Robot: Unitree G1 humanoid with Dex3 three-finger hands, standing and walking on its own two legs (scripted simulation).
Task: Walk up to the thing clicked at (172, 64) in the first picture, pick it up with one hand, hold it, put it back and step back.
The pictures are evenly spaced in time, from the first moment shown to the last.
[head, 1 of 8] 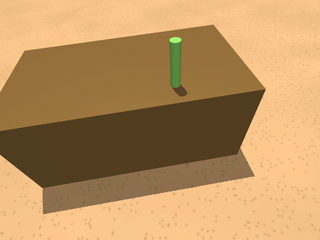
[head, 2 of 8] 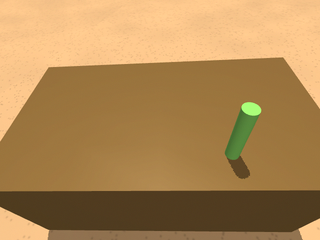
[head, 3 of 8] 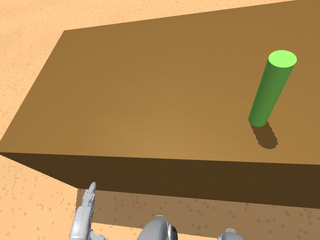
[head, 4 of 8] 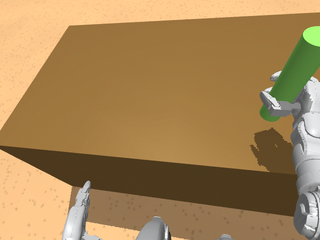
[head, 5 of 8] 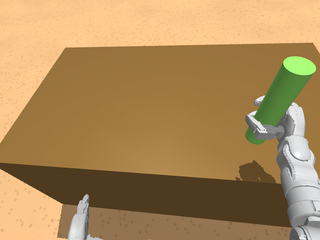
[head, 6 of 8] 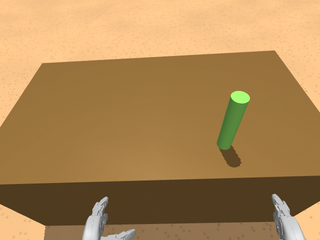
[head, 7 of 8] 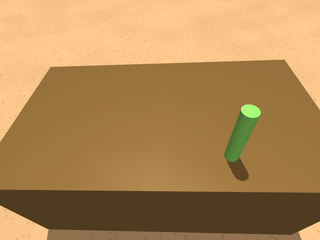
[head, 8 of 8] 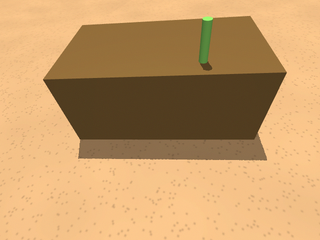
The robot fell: no
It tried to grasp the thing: yes
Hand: right
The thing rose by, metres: 0.23
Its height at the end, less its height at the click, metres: +0.00
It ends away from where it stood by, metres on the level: 0.01
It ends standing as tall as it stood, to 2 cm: yes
